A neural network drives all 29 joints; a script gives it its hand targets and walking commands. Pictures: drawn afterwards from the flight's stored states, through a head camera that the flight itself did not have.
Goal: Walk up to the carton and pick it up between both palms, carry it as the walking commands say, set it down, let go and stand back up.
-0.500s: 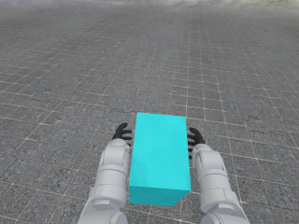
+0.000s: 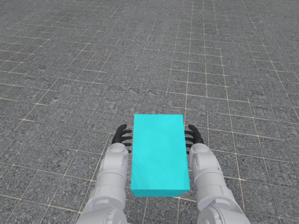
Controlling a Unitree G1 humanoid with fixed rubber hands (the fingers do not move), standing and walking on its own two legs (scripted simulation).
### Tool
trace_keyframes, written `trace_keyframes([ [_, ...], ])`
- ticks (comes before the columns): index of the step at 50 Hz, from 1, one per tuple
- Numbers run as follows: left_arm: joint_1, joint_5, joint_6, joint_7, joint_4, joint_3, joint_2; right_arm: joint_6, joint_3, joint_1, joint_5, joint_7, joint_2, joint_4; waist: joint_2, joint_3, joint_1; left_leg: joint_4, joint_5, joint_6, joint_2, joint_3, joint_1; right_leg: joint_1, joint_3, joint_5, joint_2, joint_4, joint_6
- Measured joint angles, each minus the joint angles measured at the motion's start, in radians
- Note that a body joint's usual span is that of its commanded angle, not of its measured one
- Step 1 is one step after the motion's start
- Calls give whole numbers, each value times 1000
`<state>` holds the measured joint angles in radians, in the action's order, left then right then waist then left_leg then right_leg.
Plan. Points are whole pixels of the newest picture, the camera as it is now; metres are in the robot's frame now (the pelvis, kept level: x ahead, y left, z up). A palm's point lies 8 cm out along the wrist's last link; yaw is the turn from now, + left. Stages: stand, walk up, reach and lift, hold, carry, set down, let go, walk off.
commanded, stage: set down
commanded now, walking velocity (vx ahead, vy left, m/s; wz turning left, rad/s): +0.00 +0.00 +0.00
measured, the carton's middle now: (157, 159) +0.34 -0.02 -0.08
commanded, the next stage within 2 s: none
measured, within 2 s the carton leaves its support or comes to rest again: neither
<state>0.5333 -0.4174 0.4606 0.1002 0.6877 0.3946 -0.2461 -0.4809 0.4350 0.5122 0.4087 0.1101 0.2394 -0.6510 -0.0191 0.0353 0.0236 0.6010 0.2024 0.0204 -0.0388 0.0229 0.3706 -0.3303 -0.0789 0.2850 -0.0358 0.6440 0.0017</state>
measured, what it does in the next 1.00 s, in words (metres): lowers itself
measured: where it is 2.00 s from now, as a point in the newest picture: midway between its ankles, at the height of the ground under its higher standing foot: outside the picture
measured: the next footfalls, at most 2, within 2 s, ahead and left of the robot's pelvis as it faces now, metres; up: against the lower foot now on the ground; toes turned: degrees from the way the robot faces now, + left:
none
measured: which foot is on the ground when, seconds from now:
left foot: down 0.00-1.00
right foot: down 0.00-1.00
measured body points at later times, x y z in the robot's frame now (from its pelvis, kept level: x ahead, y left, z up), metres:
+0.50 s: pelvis -0.02 -0.01 -0.04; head +0.14 +0.00 +0.38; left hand +0.37 +0.10 -0.10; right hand +0.36 -0.13 -0.10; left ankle +0.07 +0.11 -0.72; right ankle +0.04 -0.12 -0.72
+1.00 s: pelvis -0.02 +0.00 -0.12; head +0.17 +0.01 +0.29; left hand +0.39 +0.10 -0.19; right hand +0.38 -0.13 -0.19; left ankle +0.07 +0.11 -0.72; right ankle +0.04 -0.12 -0.72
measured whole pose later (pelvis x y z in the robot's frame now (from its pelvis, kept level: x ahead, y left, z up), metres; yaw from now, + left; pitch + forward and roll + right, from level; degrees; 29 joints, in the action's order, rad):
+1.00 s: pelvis -0.02 +0.00 -0.12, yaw +1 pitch +28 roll -1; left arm 0.71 -0.30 0.13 0.22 0.71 0.36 -0.20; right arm -0.14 0.43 0.68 0.26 0.17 0.19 -0.68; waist 0.00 -0.07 0.04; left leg 1.25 0.38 0.01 -0.06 0.05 1.37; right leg -1.30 -0.03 0.48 -0.05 1.29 0.01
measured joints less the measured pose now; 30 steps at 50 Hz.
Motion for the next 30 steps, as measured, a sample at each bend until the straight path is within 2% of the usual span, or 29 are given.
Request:
trace_keyframes([
  [13,57,-1,-192,11,2,58,-3,204,32,52,-11,37,18,-17,-2,18,-5,122,11,-20,10,26,279,-273,29,15,-18,121,-13],
  [22,76,35,-287,33,-18,26,3,299,3,51,-50,59,18,22,2,8,-9,228,34,-20,9,25,488,-481,32,38,-22,225,-10],
  [30,85,84,-333,54,-13,-23,24,347,-13,52,-108,73,8,34,5,-35,-3,359,79,-18,1,25,669,-656,38,85,-21,351,-3],
])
